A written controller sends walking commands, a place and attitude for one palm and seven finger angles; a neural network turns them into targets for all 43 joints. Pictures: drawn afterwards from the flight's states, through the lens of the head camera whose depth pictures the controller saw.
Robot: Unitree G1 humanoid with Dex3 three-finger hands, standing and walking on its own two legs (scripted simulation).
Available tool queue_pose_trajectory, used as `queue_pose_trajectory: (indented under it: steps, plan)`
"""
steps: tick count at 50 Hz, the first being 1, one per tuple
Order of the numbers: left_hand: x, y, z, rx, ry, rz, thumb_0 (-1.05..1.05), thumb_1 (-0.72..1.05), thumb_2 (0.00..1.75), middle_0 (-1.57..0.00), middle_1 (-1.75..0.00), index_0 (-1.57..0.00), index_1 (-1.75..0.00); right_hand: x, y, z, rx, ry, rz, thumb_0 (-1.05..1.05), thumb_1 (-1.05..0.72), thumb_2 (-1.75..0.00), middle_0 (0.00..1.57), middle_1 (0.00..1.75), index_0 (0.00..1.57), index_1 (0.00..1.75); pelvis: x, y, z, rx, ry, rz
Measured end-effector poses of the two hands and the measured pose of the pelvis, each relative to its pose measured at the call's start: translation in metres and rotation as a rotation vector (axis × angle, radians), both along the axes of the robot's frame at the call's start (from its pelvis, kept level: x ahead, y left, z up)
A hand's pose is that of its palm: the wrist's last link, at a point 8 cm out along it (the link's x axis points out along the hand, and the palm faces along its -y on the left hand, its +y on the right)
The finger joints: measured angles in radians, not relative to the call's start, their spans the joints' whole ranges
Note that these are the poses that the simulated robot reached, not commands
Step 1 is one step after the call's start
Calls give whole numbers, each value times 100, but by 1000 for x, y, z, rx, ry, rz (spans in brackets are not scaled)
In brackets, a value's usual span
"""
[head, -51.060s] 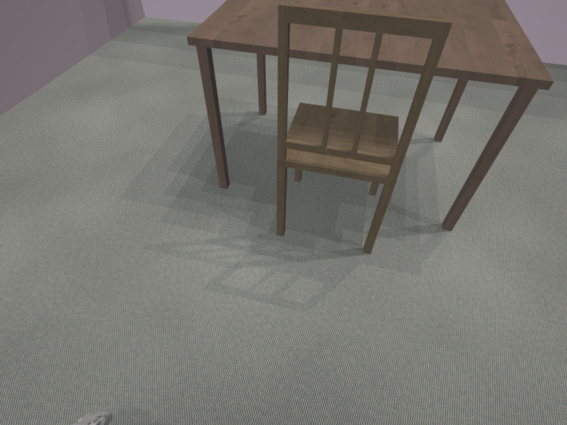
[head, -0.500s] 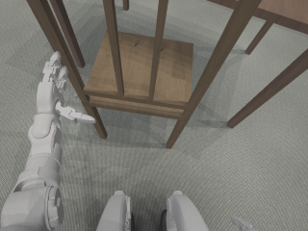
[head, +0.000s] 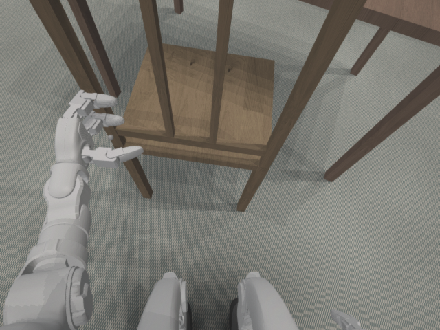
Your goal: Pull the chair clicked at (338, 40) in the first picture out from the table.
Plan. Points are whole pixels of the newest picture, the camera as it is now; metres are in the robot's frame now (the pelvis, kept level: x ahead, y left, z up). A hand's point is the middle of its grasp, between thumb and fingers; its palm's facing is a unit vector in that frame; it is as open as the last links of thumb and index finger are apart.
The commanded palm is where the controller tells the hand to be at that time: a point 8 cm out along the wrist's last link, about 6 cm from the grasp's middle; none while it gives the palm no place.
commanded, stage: hook a spindle and tug to test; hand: left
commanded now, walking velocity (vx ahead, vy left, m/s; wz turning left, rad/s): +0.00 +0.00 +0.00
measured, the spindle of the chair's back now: (161, 78) +0.54 +0.10 +0.07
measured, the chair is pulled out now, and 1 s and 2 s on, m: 0.13 0.13 0.13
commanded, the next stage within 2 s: open the thumb and straighten the fingers in 0.90 s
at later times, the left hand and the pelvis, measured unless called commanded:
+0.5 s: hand (112, 143) +0.43 +0.19 +0.02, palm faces +0.03 -1.00 -0.03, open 4.5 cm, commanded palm +0.40 +0.23 +0.02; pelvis +0.00 +0.00 +0.00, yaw +0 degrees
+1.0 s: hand (109, 157) +0.41 +0.19 +0.02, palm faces +0.04 -1.00 -0.04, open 4.4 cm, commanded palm +0.39 +0.23 +0.02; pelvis +0.00 +0.00 +0.00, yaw +1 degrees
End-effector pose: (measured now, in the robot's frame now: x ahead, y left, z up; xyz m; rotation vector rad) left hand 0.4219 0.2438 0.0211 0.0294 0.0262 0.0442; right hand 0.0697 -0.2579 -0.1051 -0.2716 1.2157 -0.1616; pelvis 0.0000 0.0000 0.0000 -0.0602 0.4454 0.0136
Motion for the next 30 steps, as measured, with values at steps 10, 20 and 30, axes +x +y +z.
queue_pose_trajectory:
  steps: [10,20,30]
  plan:
    - [5,0,0,5,-9,-2,0,43,70,-49,-142,-49,-142,-3,-5,-1,-12,4,-2,0,-90,-90,20,30,20,30,-1,-2,-2,0,3,2]
    - [0,-3,2,4,-9,-11,2,81,86,-50,-145,-50,-145,-1,-5,0,-2,-4,-10,0,-91,-90,20,30,20,30,0,-3,-1,4,1,-4]
    - [-22,-8,2,4,-8,-7,2,89,90,-50,-145,-50,-145,13,0,3,13,-51,11,0,-90,-90,20,30,20,30,0,-2,3,8,-15,-1]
